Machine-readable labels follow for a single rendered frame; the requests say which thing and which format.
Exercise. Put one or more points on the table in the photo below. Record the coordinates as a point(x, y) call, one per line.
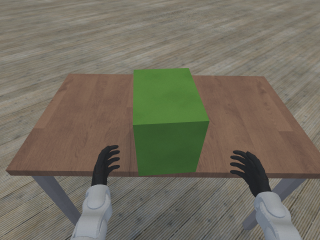
point(92, 111)

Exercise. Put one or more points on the right robot hand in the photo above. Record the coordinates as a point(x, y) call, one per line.
point(254, 173)

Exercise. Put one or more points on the carton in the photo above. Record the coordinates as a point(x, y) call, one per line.
point(169, 121)

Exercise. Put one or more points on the right robot forearm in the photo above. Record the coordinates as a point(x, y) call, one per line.
point(274, 218)

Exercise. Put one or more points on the left robot hand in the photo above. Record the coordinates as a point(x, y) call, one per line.
point(101, 169)

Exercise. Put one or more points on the left robot forearm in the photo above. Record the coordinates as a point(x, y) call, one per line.
point(96, 212)

